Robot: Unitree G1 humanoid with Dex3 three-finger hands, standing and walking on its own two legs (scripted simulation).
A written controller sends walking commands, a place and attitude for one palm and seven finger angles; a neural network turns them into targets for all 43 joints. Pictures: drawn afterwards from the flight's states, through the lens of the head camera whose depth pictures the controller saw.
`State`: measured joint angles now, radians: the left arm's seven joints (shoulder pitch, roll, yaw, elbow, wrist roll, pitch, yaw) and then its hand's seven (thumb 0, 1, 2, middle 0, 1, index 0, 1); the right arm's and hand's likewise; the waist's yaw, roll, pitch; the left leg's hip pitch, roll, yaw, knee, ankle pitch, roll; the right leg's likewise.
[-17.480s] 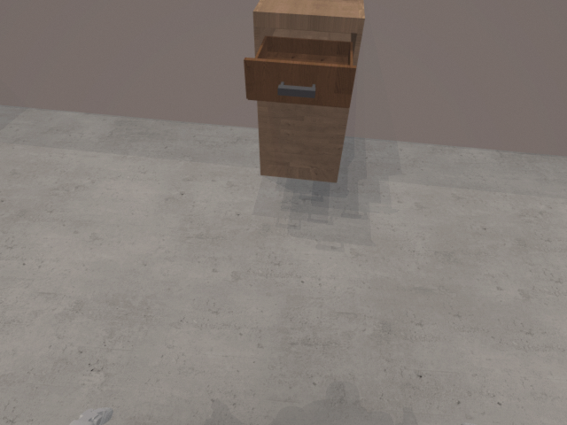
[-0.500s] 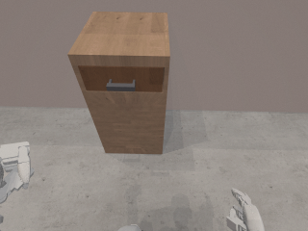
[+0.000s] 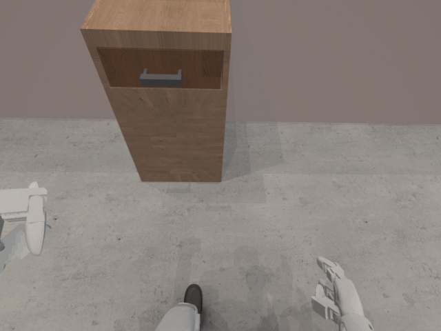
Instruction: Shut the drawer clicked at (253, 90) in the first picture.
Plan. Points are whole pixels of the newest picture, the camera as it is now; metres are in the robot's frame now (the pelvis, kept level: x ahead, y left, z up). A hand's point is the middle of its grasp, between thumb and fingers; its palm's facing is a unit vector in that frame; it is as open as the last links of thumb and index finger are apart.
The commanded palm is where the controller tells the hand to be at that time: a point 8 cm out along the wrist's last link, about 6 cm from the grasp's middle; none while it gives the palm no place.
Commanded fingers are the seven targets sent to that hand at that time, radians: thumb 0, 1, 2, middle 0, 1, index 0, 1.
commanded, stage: stop stepping back and stand still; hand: left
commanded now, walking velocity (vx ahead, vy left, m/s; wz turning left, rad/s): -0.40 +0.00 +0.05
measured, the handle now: (162, 75) +0.80 +0.25 -0.07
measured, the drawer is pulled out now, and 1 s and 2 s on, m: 0.00 0.00 0.00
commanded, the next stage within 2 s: let the arm hang, fingers relaxed in 0.72 s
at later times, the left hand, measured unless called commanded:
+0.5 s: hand out of the picture +0.18 +0.26 +0.20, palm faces +0.25 -0.87 -0.42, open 3.3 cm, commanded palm +0.11 +0.32 +0.19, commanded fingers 0.00 0.90 0.90 -1.40 -1.60 -1.40 -1.60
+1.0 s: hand (78, 323) +0.13 +0.26 -0.08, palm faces +0.07 -0.95 -0.30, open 3.1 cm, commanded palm none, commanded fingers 0.00 0.90 0.90 -1.00 -1.17 -1.00 -1.17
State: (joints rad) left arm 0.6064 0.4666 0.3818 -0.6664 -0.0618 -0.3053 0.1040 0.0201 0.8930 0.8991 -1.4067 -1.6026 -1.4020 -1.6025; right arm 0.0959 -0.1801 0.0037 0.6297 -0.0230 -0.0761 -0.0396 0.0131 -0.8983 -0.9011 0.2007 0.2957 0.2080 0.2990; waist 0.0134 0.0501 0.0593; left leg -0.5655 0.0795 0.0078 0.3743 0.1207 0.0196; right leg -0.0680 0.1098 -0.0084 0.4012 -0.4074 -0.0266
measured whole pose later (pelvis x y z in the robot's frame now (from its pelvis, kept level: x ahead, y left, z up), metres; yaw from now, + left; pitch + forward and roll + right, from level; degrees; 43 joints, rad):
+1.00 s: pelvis -0.05 +0.05 +0.00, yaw +3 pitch -1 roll +1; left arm 0.25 0.24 0.07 0.40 0.03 0.06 0.01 0.01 0.91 0.90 -1.29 -1.50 -1.29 -1.50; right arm 0.17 -0.25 -0.01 0.75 -0.04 -0.02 -0.01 0.01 -0.90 -0.90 0.20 0.30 0.21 0.30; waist -0.05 -0.01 0.01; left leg -0.42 -0.04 0.03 0.61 -0.18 0.05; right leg -0.39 -0.02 0.03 0.88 -0.53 0.00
